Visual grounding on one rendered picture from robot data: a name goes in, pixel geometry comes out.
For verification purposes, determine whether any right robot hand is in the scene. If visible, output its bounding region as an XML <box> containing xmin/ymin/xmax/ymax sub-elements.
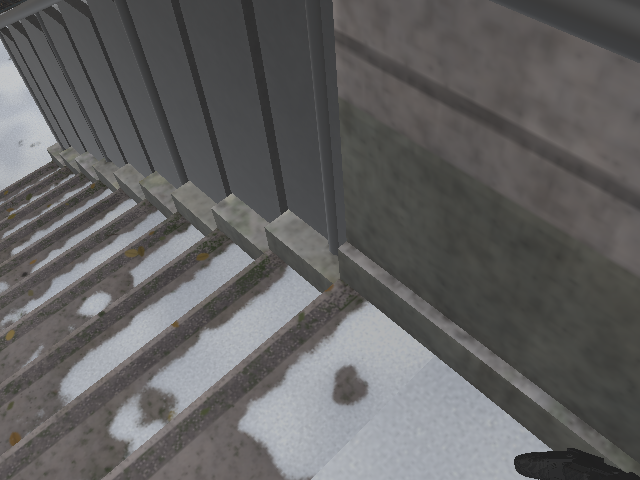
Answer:
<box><xmin>514</xmin><ymin>448</ymin><xmax>640</xmax><ymax>480</ymax></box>

